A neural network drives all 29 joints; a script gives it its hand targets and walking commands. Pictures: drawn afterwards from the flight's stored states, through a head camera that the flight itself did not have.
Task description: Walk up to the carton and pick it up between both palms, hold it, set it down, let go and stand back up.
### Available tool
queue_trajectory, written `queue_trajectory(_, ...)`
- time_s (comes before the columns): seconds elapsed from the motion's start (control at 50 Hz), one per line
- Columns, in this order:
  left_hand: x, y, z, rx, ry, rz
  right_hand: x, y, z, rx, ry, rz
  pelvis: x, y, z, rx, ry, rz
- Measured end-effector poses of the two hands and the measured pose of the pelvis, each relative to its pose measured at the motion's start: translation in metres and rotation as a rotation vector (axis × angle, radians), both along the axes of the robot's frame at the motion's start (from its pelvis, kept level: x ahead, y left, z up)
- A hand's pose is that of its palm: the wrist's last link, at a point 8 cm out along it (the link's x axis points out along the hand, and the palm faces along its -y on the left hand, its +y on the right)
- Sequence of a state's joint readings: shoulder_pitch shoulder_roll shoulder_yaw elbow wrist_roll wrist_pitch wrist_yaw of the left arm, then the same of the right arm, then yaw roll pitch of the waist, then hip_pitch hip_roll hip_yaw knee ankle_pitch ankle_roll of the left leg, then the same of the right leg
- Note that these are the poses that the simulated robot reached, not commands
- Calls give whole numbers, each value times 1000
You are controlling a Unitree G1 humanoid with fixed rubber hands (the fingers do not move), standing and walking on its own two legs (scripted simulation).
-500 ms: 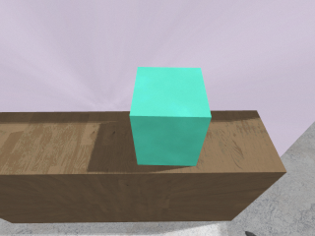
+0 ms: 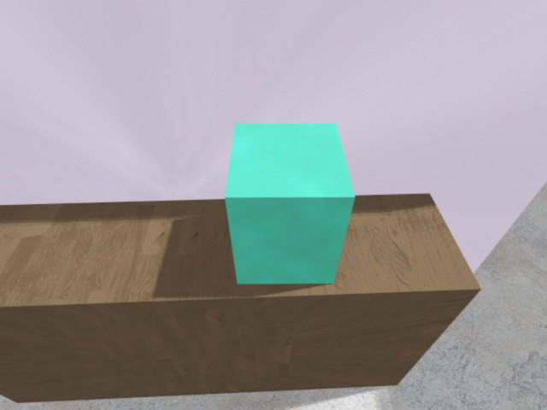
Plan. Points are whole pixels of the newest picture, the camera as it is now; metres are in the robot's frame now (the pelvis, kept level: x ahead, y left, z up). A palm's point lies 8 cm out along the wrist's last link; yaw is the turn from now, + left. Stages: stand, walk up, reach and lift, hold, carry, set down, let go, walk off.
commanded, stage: walk up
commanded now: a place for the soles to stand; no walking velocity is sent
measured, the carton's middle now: (285, 205) +0.52 -0.01 +0.00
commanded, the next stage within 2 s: none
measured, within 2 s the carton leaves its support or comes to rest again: neither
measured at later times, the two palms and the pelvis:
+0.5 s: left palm out of the picture +0.11 +0.26 -0.12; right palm out of the picture +0.04 -0.27 -0.14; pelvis +0.01 +0.01 -0.01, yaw -6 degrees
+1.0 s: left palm out of the picture +0.16 +0.22 -0.12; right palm out of the picture +0.04 -0.27 -0.13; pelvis +0.02 +0.01 -0.01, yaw -12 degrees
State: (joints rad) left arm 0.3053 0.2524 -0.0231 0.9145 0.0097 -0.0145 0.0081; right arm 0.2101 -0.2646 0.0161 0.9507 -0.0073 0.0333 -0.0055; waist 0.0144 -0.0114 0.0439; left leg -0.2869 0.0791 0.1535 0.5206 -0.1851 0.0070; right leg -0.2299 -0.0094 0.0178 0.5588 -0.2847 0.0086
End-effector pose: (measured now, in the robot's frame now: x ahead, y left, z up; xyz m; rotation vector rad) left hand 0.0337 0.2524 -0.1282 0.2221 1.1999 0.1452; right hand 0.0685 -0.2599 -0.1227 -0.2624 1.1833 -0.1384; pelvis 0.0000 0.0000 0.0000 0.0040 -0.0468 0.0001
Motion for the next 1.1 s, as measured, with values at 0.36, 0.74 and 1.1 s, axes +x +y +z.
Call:
queue_trajectory(0.36, 43, 21, 12, 65, -43, -111, -36, 3, -13, 12, 57, -100, 4, 11, -4, 22, 38, -82)
queue_trajectory(0.74, 89, -2, 12, 69, -50, -214, 2, -12, -11, 13, -56, -144, 17, 4, -8, 34, 46, -193)
queue_trajectory(1.1, 126, -29, 12, 3, -140, -292, -32, -9, -7, 14, -26, -221, 15, 7, -6, 34, 31, -217)
